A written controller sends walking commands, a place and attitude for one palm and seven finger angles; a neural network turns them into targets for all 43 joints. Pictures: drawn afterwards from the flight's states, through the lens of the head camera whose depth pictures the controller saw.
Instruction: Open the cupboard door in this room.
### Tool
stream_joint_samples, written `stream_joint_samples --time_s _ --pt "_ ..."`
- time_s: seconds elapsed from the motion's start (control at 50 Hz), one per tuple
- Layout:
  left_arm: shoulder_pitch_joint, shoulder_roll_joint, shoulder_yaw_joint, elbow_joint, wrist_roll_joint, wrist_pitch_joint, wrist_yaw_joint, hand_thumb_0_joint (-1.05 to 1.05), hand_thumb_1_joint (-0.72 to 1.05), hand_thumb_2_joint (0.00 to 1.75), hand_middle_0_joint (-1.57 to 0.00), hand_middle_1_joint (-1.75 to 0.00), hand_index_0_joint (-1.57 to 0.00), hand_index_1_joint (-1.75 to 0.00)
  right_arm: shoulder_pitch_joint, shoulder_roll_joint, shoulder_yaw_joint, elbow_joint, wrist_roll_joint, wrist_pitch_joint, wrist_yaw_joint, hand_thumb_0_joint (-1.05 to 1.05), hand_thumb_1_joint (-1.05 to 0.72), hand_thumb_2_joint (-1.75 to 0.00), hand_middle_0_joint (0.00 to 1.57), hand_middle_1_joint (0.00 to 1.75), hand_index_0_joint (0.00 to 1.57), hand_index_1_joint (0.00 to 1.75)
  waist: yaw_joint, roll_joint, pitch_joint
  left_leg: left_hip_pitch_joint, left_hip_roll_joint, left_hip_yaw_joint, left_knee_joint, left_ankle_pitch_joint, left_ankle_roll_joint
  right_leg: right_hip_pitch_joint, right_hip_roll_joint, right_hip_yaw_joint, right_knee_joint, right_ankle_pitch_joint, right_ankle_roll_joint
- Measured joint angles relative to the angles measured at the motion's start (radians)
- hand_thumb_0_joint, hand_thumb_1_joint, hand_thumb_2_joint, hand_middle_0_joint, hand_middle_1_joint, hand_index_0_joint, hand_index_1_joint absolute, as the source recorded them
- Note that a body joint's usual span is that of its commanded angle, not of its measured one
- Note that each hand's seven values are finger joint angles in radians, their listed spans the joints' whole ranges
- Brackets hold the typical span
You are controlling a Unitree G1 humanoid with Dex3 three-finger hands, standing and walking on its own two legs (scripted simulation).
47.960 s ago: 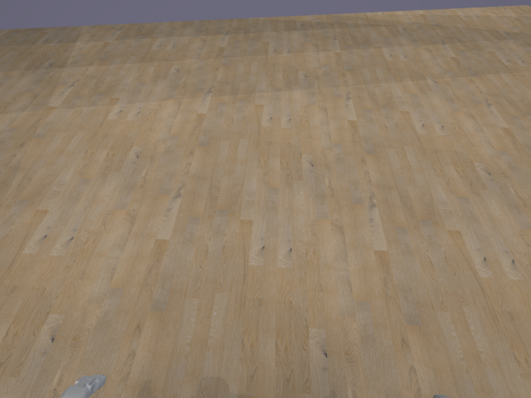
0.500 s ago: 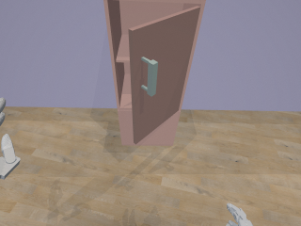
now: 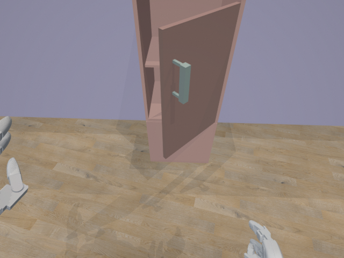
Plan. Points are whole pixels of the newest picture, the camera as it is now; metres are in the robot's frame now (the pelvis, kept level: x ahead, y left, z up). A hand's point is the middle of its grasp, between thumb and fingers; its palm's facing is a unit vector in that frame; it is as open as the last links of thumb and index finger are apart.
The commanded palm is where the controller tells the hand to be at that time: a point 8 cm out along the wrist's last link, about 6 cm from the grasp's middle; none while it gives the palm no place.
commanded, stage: let the arm hang, fingers relaxed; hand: left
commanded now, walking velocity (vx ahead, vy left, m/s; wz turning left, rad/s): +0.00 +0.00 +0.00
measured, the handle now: (179, 81) +0.63 +0.02 +0.09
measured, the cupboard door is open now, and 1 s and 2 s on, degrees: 45 45 45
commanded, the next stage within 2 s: look to check the result in 1.16 s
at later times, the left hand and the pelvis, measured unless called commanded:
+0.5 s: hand out of the picture -0.03 +0.18 -0.17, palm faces +0.10 -0.98 -0.20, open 7.0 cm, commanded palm none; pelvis +0.00 +0.00 +0.00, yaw +4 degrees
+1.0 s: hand out of the picture -0.02 +0.17 -0.17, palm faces +0.10 -0.98 -0.17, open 7.3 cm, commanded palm none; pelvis +0.00 +0.01 +0.01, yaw +4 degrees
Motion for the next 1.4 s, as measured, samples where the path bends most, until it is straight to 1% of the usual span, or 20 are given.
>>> stream_joint_samples --time_s 0.02,0.06,0.08,0.1,0.12,0.14,0.18,0.2,0.22,0.24,0.28,0.32,0.34,0.38,0.44,0.5,0.56,0.76,1.0,1.4 --pt "-0.006 -0.005 -0.003 0.007 0.000 0.001 0.001 0.01 0.89 0.90 -0.21 -0.30 -0.21 -0.30 0.005 -0.010 -0.004 0.007 0.002 0.004 -0.001 0.01 -0.90 -0.89 0.21 0.30 0.21 0.30 0.005 0.006 0.000 0.010 0.002 0.000 -0.001 0.011 0.000 0.005 0.003 -0.002 0.005 -0.006 0.001" --pt "-0.036 -0.014 -0.007 0.037 0.000 0.004 0.002 0.01 0.89 0.90 -0.22 -0.30 -0.21 -0.30 0.008 -0.022 -0.013 0.030 0.006 0.014 -0.005 0.01 -0.90 -0.89 0.21 0.30 0.21 0.30 0.013 -0.003 0.006 0.031 -0.010 0.004 -0.005 0.006 0.001 0.020 -0.009 -0.001 0.017 -0.020 0.008" --pt "-0.071 -0.017 -0.024 0.097 0.018 -0.001 -0.012 0.01 0.89 0.90 -0.21 -0.30 -0.21 -0.30 0.006 -0.036 -0.023 0.056 0.004 0.002 0.012 0.01 -0.90 -0.89 0.21 0.30 0.21 0.30 0.017 0.000 -0.004 0.020 -0.017 0.002 0.003 0.003 0.004 0.004 -0.017 -0.007 0.039 -0.025 0.013" --pt "-0.121 -0.021 -0.057 0.192 0.034 0.019 -0.035 0.01 0.89 0.90 -0.21 -0.30 -0.21 -0.30 -0.002 -0.056 -0.034 0.085 0.002 0.003 0.031 0.01 -0.90 -0.89 0.21 0.30 0.21 0.30 0.020 0.008 -0.015 0.002 -0.027 0.000 0.017 -0.002 0.009 -0.022 -0.027 -0.014 0.076 -0.033 0.018" --pt "-0.172 -0.029 -0.095 0.306 0.044 0.058 -0.057 0.00 0.90 0.90 -0.21 -0.30 -0.21 -0.30 -0.015 -0.075 -0.041 0.112 -0.001 0.019 0.044 0.01 -0.90 -0.89 0.20 0.30 0.21 0.30 0.021 0.015 -0.026 -0.016 -0.038 0.001 0.030 -0.006 0.016 -0.054 -0.038 -0.016 0.121 -0.045 0.022" --pt "-0.218 -0.043 -0.132 0.432 0.051 0.104 -0.075 0.00 0.90 0.90 -0.21 -0.30 -0.20 -0.30 -0.032 -0.091 -0.044 0.137 -0.008 0.040 0.051 0.01 -0.90 -0.89 0.20 0.30 0.21 0.30 0.017 0.021 -0.033 -0.032 -0.050 0.004 0.041 -0.008 0.022 -0.087 -0.048 -0.009 0.172 -0.077 0.025" --pt "-0.294 -0.070 -0.200 0.692 0.060 0.187 -0.103 0.00 0.90 0.90 -0.20 -0.30 -0.20 -0.30 -0.061 -0.103 -0.044 0.170 -0.024 0.078 0.057 0.01 -0.91 -0.89 0.20 0.30 0.21 0.30 -0.001 0.013 -0.031 -0.050 -0.076 0.014 0.044 -0.003 0.029 -0.135 -0.060 0.021 0.245 -0.134 0.025" --pt "-0.321 -0.084 -0.233 0.812 0.063 0.216 -0.114 0.00 0.91 0.90 -0.20 -0.30 -0.19 -0.30 -0.070 -0.102 -0.041 0.180 -0.030 0.091 0.058 0.01 -0.91 -0.89 0.20 0.30 0.21 0.30 -0.011 0.001 -0.023 -0.054 -0.088 0.020 0.043 0.003 0.029 -0.140 -0.065 0.032 0.235 -0.127 0.023" --pt "-0.342 -0.102 -0.266 0.923 0.066 0.235 -0.123 0.00 0.91 0.90 -0.20 -0.30 -0.19 -0.30 -0.077 -0.100 -0.038 0.191 -0.032 0.100 0.060 0.01 -0.91 -0.89 0.20 0.30 0.21 0.30 -0.020 -0.007 -0.008 -0.054 -0.094 0.022 0.044 0.006 0.026 -0.135 -0.067 0.037 0.211 -0.079 0.020" --pt "-0.356 -0.130 -0.300 1.028 0.068 0.247 -0.129 0.00 0.91 0.90 -0.20 -0.30 -0.19 -0.30 -0.080 -0.100 -0.038 0.207 -0.030 0.108 0.061 0.01 -0.91 -0.89 0.20 0.30 0.21 0.30 -0.030 -0.002 0.010 -0.047 -0.089 0.013 0.043 0.008 0.022 -0.126 -0.061 0.030 0.205 -0.065 0.016" --pt "-0.350 -0.184 -0.363 1.194 0.067 0.257 -0.139 0.01 0.91 0.90 -0.20 -0.30 -0.19 -0.30 -0.068 -0.089 -0.037 0.245 -0.024 0.126 0.062 0.01 -0.91 -0.89 0.20 0.30 0.21 0.30 -0.044 -0.006 0.030 -0.024 -0.076 -0.004 0.023 0.008 0.012 -0.093 -0.048 0.014 0.169 -0.065 0.007" --pt "-0.327 -0.234 -0.405 1.316 0.063 0.255 -0.142 0.01 0.91 0.90 -0.20 -0.30 -0.19 -0.30 -0.045 -0.071 -0.036 0.286 -0.024 0.142 0.060 0.01 -0.91 -0.89 0.20 0.30 0.20 0.30 -0.046 -0.025 0.045 -0.004 -0.058 -0.006 0.007 -0.009 0.006 -0.060 -0.036 0.003 0.121 -0.054 -0.002" --pt "-0.321 -0.248 -0.386 1.358 0.052 0.246 -0.120 0.00 0.95 0.90 -0.20 -0.30 -0.20 -0.30 -0.029 -0.061 -0.037 0.306 -0.023 0.146 0.057 0.01 -0.91 -0.89 0.20 0.30 0.20 0.30 -0.043 -0.031 0.054 0.004 -0.046 -0.011 -0.012 0.031 0.003 -0.045 -0.026 -0.007 0.099 -0.045 -0.006" --pt "-0.319 -0.234 -0.373 1.427 0.047 0.237 -0.107 -0.02 1.01 0.90 -0.21 -0.30 -0.21 -0.30 -0.003 -0.038 -0.036 0.356 -0.021 0.152 0.049 0.01 -0.91 -0.89 0.20 0.30 0.20 0.30 -0.029 -0.050 0.075 0.022 -0.037 -0.021 -0.033 0.056 -0.005 -0.017 -0.017 -0.017 0.060 -0.027 -0.009" --pt "-0.307 -0.217 -0.378 1.514 0.043 0.236 -0.116 -0.02 1.02 0.90 -0.21 -0.30 -0.21 -0.30 0.028 -0.017 -0.031 0.422 -0.019 0.161 0.041 0.01 -0.91 -0.90 0.20 0.30 0.20 0.30 -0.014 -0.051 0.086 0.042 -0.032 -0.031 -0.066 0.053 -0.007 0.017 -0.010 -0.025 -0.005 0.004 -0.008" --pt "-0.290 -0.215 -0.382 1.576 0.042 0.232 -0.119 -0.01 0.99 0.90 -0.21 -0.30 -0.20 -0.30 0.047 -0.002 -0.029 0.466 -0.014 0.165 0.036 0.01 -0.91 -0.90 0.20 0.30 0.20 0.30 -0.009 -0.037 0.096 0.056 -0.033 -0.032 -0.098 0.068 -0.003 0.037 -0.010 -0.026 -0.049 0.027 -0.005" --pt "-0.272 -0.219 -0.384 1.620 0.041 0.229 -0.117 -0.01 0.96 0.90 -0.21 -0.30 -0.20 -0.30 0.056 0.012 -0.028 0.492 -0.011 0.163 0.033 0.01 -0.91 -0.90 0.20 0.30 0.20 0.30 -0.010 -0.023 0.102 0.070 -0.036 -0.029 -0.121 0.081 0.002 0.049 -0.015 -0.023 -0.071 0.039 0.000" --pt "-0.256 -0.254 -0.387 1.658 0.042 0.219 -0.110 0.00 0.92 0.90 -0.20 -0.30 -0.20 -0.30 0.050 0.046 -0.026 0.511 -0.010 0.153 0.032 0.01 -0.91 -0.89 0.20 0.30 0.20 0.30 -0.013 0.001 0.080 0.091 -0.053 -0.014 -0.149 0.094 0.015 0.054 -0.035 -0.011 -0.066 0.037 0.013" --pt "-0.289 -0.286 -0.386 1.634 0.045 0.207 -0.109 0.00 0.91 0.90 -0.20 -0.30 -0.20 -0.30 0.043 0.034 -0.035 0.511 -0.014 0.145 0.031 0.01 -0.92 -0.89 0.20 0.30 0.20 0.30 -0.017 -0.016 0.052 0.095 -0.061 -0.006 -0.152 0.093 0.019 0.048 -0.044 -0.005 -0.050 0.027 0.017" --pt "-0.289 -0.259 -0.381 1.636 0.043 0.207 -0.108 0.00 0.91 0.90 -0.20 -0.30 -0.20 -0.30 0.035 0.035 -0.033 0.514 -0.012 0.143 0.031 0.01 -0.91 -0.90 0.20 0.30 0.20 0.30 -0.017 -0.020 0.073 0.100 -0.059 -0.009 -0.154 0.084 0.016 0.060 -0.041 -0.007 -0.068 0.026 0.015"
